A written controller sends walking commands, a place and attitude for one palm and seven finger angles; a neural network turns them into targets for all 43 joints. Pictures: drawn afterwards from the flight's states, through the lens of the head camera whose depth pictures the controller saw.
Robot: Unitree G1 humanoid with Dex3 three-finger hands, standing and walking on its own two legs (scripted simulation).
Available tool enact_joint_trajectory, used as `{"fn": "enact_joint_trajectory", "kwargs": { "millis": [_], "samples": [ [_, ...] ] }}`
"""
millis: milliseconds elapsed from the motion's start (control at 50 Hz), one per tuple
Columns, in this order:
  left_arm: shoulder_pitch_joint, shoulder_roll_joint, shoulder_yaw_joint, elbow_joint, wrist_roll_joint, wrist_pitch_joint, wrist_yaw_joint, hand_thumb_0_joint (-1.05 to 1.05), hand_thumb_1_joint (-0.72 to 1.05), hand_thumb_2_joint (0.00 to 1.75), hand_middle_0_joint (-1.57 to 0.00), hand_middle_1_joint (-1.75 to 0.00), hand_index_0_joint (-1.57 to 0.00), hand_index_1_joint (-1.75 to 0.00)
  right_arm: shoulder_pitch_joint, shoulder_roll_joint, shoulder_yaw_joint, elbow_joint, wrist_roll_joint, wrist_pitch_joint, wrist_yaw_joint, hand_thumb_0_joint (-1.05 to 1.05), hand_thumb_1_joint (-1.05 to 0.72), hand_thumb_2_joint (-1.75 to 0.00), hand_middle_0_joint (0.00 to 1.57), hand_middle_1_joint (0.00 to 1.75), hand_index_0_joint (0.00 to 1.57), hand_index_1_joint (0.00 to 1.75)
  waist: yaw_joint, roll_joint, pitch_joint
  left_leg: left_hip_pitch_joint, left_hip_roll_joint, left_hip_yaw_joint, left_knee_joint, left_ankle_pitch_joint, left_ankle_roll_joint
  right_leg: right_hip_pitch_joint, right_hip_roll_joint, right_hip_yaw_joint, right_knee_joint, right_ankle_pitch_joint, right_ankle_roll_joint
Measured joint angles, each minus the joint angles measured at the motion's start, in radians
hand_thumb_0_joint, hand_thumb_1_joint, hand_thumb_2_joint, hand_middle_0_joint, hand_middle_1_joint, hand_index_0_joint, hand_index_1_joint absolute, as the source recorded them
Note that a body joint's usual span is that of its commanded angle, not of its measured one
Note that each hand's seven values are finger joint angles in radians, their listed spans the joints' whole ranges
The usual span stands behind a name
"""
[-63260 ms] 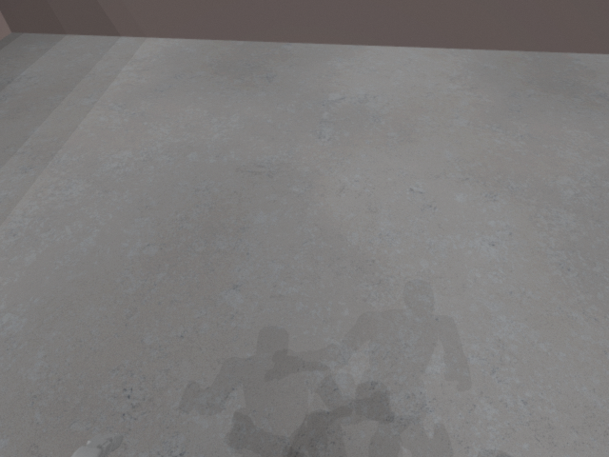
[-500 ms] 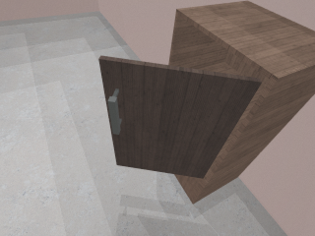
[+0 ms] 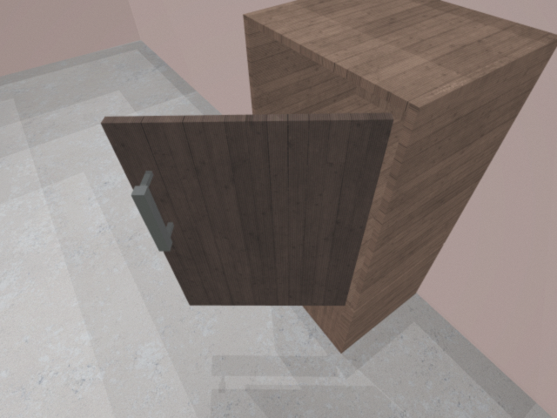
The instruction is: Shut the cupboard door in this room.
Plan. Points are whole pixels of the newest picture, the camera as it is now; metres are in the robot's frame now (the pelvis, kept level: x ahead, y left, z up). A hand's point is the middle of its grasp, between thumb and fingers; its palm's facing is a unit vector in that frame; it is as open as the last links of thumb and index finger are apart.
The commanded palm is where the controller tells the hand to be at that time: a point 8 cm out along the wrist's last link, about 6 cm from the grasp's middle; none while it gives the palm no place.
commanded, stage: come to a stop and stand still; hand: left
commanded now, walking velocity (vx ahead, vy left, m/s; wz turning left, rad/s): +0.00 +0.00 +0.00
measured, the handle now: (157, 212) +0.45 +0.23 +0.03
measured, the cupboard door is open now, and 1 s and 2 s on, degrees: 54 54 54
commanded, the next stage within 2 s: look again from close up in 0.44 s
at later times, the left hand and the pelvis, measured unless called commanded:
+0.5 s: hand out of the picture -0.02 +0.15 -0.17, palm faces +0.03 -0.98 -0.18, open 7.4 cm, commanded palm none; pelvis +0.00 -0.02 +0.01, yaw +0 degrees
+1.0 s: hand out of the picture +0.00 +0.19 -0.17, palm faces +0.01 -0.98 -0.20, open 7.4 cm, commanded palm none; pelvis +0.00 +0.01 +0.01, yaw +0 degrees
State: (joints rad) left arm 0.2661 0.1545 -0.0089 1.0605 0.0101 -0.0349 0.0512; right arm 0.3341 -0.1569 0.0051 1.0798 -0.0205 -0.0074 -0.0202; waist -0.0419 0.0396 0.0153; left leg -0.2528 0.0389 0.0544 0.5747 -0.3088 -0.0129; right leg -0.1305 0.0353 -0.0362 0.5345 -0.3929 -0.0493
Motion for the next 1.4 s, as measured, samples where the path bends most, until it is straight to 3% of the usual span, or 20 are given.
{"fn": "enact_joint_trajectory", "kwargs": {
  "millis": [560,1200,1220,1240,1300,1340,1400],
  "samples": [
    [0.076,-0.002,-0.007,0.053,0.001,0.018,-0.013,0.01,0.91,0.90,-0.20,-0.29,-0.20,-0.30,-0.108,0.002,0.006,0.040,0.009,0.003,-0.017,0.01,-0.92,-0.90,0.20,0.30,0.20,0.30,0.062,-0.068,0.018,0.057,0.011,0.004,-0.099,0.044,-0.020,0.051,0.014,0.005,-0.093,0.043,-0.013],
    [-0.004,0.032,0.001,0.040,0.007,0.012,-0.011,0.01,0.91,0.90,-0.20,-0.29,-0.20,-0.30,-0.107,-0.003,0.005,0.059,0.007,-0.008,-0.006,0.01,-0.91,-0.90,0.20,0.30,0.20,0.30,0.052,-0.062,0.023,0.047,-0.031,0.017,-0.129,0.078,0.024,0.039,-0.029,0.012,-0.116,0.071,0.031],
    [0.043,0.024,0.055,-0.122,-0.016,0.065,-0.021,0.01,0.91,0.90,-0.20,-0.29,-0.20,-0.30,-0.097,-0.007,0.009,0.016,0.013,-0.031,-0.017,0.01,-0.91,-0.90,0.20,0.30,0.20,0.30,0.048,-0.061,0.038,0.032,-0.027,0.016,-0.104,0.069,0.025,0.022,-0.026,0.010,-0.088,0.069,0.033],
    [0.100,0.029,0.063,-0.315,-0.052,0.065,-0.011,0.01,0.91,0.90,-0.20,-0.30,-0.20,-0.30,-0.076,-0.013,0.018,-0.035,0.031,-0.085,-0.039,0.01,-0.91,-0.90,0.20,0.30,0.20,0.30,0.050,-0.064,0.051,0.025,-0.029,0.019,-0.087,0.061,0.027,-0.013,-0.031,0.008,-0.022,0.060,0.033],
    [0.183,0.046,0.046,-0.714,-0.129,-0.010,0.039,0.02,0.91,0.90,-0.21,-0.31,-0.21,-0.31,-0.021,-0.037,0.009,-0.133,0.049,-0.232,-0.056,0.01,-0.91,-0.90,0.20,0.30,0.20,0.30,0.041,-0.061,0.011,0.003,-0.056,0.017,-0.072,0.062,0.031,-0.084,-0.062,-0.005,0.109,0.042,0.030],
    [0.145,0.037,0.049,-0.839,-0.147,-0.068,0.032,0.02,0.91,0.90,-0.22,-0.32,-0.22,-0.33,-0.011,-0.062,-0.009,-0.201,0.046,-0.272,-0.039,0.01,-0.91,-0.90,0.20,0.30,0.20,0.30,0.020,-0.039,-0.040,-0.062,-0.069,-0.003,-0.014,0.049,0.035,-0.108,-0.073,-0.018,0.112,0.002,0.030],
    [0.039,0.015,0.094,-0.856,-0.180,-0.237,-0.049,0.01,0.91,0.90,-0.25,-0.36,-0.25,-0.36,-0.072,-0.085,-0.029,-0.283,0.035,-0.288,-0.012,0.01,-0.91,-0.90,0.20,0.30,0.20,0.30,0.003,-0.020,-0.088,-0.207,-0.059,-0.003,0.111,0.016,0.035,-0.229,-0.067,-0.016,0.193,-0.058,0.032]
  ]
}}
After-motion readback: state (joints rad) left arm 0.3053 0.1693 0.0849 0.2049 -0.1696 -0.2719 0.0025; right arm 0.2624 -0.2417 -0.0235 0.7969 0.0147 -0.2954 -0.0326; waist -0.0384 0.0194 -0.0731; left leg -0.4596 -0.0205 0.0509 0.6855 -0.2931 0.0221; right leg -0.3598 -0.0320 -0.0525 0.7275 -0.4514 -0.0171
